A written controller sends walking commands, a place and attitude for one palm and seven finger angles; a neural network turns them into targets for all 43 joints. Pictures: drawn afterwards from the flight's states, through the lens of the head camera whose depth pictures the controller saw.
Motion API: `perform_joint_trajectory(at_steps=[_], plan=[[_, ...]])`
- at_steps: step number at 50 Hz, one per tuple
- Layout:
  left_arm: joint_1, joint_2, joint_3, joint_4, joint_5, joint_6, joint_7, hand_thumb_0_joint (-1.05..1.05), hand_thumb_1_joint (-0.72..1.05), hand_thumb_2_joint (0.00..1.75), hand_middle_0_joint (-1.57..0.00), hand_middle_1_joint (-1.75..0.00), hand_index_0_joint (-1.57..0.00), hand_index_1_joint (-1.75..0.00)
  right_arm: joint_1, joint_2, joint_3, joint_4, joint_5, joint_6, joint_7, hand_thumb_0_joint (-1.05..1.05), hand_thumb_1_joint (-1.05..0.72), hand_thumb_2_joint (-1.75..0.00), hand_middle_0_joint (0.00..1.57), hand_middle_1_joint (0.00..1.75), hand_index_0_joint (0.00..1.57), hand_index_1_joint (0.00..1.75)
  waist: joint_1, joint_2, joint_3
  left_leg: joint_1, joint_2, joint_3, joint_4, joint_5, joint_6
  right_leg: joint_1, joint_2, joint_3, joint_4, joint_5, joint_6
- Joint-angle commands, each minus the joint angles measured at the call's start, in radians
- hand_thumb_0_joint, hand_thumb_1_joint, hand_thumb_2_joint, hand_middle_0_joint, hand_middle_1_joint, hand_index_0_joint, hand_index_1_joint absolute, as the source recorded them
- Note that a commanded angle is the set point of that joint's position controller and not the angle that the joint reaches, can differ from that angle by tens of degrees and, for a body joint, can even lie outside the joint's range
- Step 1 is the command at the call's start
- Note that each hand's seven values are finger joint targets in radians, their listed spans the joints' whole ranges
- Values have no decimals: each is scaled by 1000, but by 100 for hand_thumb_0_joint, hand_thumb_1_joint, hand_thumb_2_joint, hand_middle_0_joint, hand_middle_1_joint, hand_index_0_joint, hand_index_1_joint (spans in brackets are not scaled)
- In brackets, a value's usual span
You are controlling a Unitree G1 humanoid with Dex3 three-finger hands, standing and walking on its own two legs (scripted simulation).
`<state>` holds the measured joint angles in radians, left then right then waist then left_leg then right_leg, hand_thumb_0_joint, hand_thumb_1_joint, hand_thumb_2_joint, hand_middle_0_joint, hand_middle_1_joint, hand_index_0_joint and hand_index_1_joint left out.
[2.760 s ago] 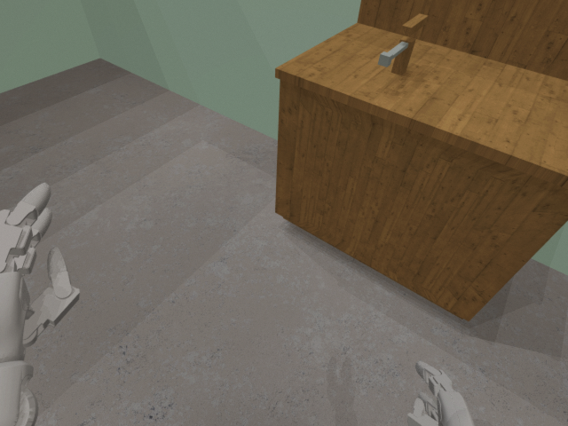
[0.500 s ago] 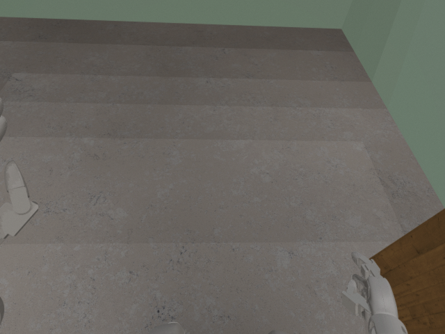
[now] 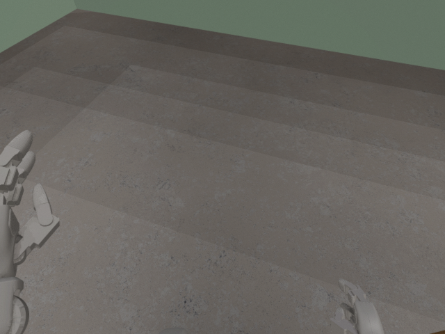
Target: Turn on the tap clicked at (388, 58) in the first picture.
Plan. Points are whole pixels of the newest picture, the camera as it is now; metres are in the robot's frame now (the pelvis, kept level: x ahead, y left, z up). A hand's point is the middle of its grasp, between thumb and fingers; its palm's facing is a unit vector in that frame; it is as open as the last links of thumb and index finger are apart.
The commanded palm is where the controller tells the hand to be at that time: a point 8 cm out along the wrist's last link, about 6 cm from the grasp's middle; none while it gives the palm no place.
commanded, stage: walk to a spot facing it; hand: left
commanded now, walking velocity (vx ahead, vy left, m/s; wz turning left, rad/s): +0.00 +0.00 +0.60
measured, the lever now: out of the picture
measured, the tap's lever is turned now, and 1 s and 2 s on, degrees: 0 0 0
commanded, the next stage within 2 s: turn to face it in 1.12 s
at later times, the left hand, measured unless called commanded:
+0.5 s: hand out of the picture +0.10 +0.28 +0.17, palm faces +0.65 -0.64 -0.41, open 7.4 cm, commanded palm +0.03 +0.30 +0.18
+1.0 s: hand out of the picture +0.08 +0.34 +0.19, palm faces +0.74 -0.52 -0.43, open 7.4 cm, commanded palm +0.01 +0.36 +0.18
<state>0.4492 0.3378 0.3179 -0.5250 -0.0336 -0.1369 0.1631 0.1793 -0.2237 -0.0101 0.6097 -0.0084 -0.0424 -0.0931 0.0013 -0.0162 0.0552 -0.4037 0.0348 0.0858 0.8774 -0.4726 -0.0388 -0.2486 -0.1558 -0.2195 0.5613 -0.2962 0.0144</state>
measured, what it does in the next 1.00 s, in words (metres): steps on the spot, turning left: left foot, then right foot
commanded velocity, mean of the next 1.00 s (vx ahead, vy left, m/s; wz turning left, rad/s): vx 0.25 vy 0.00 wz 0.41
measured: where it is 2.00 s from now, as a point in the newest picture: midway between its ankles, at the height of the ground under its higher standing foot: outside the picture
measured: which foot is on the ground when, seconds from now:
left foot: up 0.00-0.06, down 0.08-0.40, up 0.42-0.74, down 0.76-1.00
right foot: down 0.00-0.08, up 0.10-0.38, down 0.40-0.76, up 0.78-1.00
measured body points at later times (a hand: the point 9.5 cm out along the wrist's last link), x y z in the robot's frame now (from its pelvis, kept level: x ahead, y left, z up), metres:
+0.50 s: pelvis -0.03 -0.01 +0.00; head -0.01 -0.03 +0.45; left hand +0.06 +0.31 +0.19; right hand +0.18 -0.17 -0.12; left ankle -0.06 +0.12 -0.65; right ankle -0.01 -0.11 -0.74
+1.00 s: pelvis +0.01 +0.04 +0.00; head +0.03 +0.05 +0.45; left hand +0.04 +0.36 +0.22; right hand +0.25 -0.04 -0.09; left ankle -0.05 +0.16 -0.74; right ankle +0.10 -0.04 -0.70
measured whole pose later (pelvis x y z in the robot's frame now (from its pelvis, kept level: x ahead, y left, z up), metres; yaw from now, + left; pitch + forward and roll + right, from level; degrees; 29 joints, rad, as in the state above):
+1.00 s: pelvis +0.01 +0.04 +0.00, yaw +29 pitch +0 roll +0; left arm 0.48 0.38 0.37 -0.60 -0.03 -0.22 0.15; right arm 0.20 -0.11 0.03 0.59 0.02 -0.11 -0.03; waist 0.02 0.00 0.04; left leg -0.26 0.07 0.08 0.53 -0.27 -0.01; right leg -0.49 -0.10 -0.13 0.89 -0.38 0.05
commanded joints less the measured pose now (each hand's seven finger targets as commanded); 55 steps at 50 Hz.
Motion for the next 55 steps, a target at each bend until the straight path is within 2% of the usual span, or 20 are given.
perform_joint_trajectory(at_steps=[1,2,4,5,7,10,17,19,20,26,33,36,37,38,39,45,52,53,54,55], plan=[[0,216,189,-289,-6,-85,42,0,90,90,-20,-30,-20,-30,-56,-47,-30,-195,-9,-38,-9,0,-90,-90,20,30,20,30,0,-107,-242,129,-47,61,-365,161,6,149,-176,98,41,614,-64],[26,210,181,-282,-16,-85,41,0,90,90,-20,-30,-20,-30,-30,-53,-41,-198,-1,-31,-10,0,-90,-90,20,30,20,30,-24,-37,-256,236,-29,46,-443,305,18,89,-151,72,173,545,-20],[-24,220,170,-343,-33,-120,23,0,90,90,-20,-30,-20,-30,-35,-117,-55,-221,8,-57,9,0,-90,-90,20,30,20,30,-7,400,-213,372,347,-466,-504,1119,222,-285,77,80,539,-335,85],[8,250,203,-266,-2,-125,8,0,90,90,-20,-30,-20,-30,-16,-94,-49,-182,2,-71,24,0,-90,-90,20,30,20,30,-18,383,-176,363,369,-548,-497,1135,267,-377,66,174,615,-386,74],[-12,230,183,-296,12,-137,-9,0,90,90,-20,-30,-20,-30,-26,-107,-70,-171,22,-91,50,0,-90,-90,20,30,20,30,-16,220,-188,350,292,-428,-443,911,246,-383,64,197,552,-263,68],[50,173,149,-306,-12,-119,-17,0,90,90,-20,-30,-20,-30,-24,-109,-65,-168,30,-95,67,0,-90,-90,20,30,20,30,-10,286,-176,200,186,-280,-494,667,194,-213,105,142,406,-122,76],[-16,175,146,-195,-14,-65,-14,0,90,90,-20,-30,-20,-30,-64,-90,-26,-162,17,-89,34,0,-90,-90,20,30,20,30,17,242,-132,-1,152,-343,-557,-13,184,76,176,80,23,-165,51],[-77,183,130,-148,9,-52,-15,0,90,90,-20,-30,-20,-30,-70,-56,-11,-157,18,-77,31,0,-90,-90,20,30,20,30,36,22,-111,-263,40,-234,-251,-141,112,270,-8,282,-263,-239,-40],[-116,249,151,-130,12,-41,-10,0,90,90,-20,-30,-20,-30,-74,-43,-16,-162,13,-73,28,0,-90,-90,20,30,20,30,38,-316,-75,-410,-80,-80,166,-135,33,227,-320,707,-419,-410,-163],[-108,211,118,-156,7,-79,-5,0,90,90,-20,-30,-20,-30,-108,-83,-26,-123,-3,-58,17,0,-90,-90,20,30,20,30,7,-118,-36,-288,43,-66,363,129,-15,90,-214,219,-338,44,-110],[-42,201,158,-243,-9,-86,40,0,90,90,-20,-30,-20,-30,-71,-52,-36,-190,-8,-64,13,0,-90,-90,20,30,20,30,51,-212,-127,-51,13,109,-186,66,26,169,-217,126,-205,207,-124],[-88,187,144,-254,-11,-86,52,0,90,90,-20,-30,-20,-30,-9,-69,-51,-192,0,-60,5,0,-90,-90,20,30,20,30,-11,-103,-198,211,-57,167,-394,172,42,96,-152,41,102,299,-64],[-92,155,108,-269,-12,-98,47,0,90,90,-20,-30,-20,-30,9,-90,-61,-200,14,-66,1,0,-90,-90,20,30,20,30,-43,130,-228,409,43,-10,-450,254,95,-86,-90,5,380,246,-8],[-109,161,113,-313,-14,-123,46,0,90,90,-20,-30,-20,-30,-15,-117,-63,-209,15,-70,13,0,-90,-90,20,30,20,30,-31,433,-226,542,321,-431,-506,640,236,-368,75,18,663,-293,56],[-171,219,144,-292,13,-148,44,0,90,90,-20,-30,-20,-30,-17,-113,-59,-199,20,-81,32,0,-90,-90,20,30,20,30,-27,315,-194,512,393,-576,-535,734,307,-466,77,134,787,-348,23],[-16,193,151,-353,3,-149,3,0,90,90,-20,-30,-20,-30,-51,-77,-48,-152,30,-110,51,0,-90,-90,20,30,20,30,8,268,-150,197,241,-208,-566,376,235,-309,30,136,485,-87,36],[-76,174,138,-87,7,-101,3,0,90,90,-20,-30,-20,-30,-58,-67,-22,-124,21,-96,14,0,-90,-90,20,30,20,30,18,121,-141,29,183,-58,-399,7,133,110,127,33,-30,-22,31],[-116,190,135,-76,17,-93,6,0,90,90,-20,-30,-20,-30,-50,-60,-21,-119,20,-85,11,0,-90,-90,20,30,20,30,15,-18,-141,-60,119,-24,-181,-44,107,169,39,181,-146,-113,-15],[-137,225,146,-55,24,-82,9,0,90,90,-20,-30,-20,-30,-54,-41,-19,-127,17,-78,14,0,-90,-90,20,30,20,30,17,-314,-133,-257,-13,40,131,-113,58,233,-189,602,-288,-180,-134],[-187,245,160,-64,9,-83,10,0,90,90,-20,-30,-20,-30,-92,-77,-26,-135,10,-92,18,0,-90,-90,20,30,20,30,34,-331,-120,-302,-21,-66,314,-92,43,184,-303,780,-375,-238,-188]])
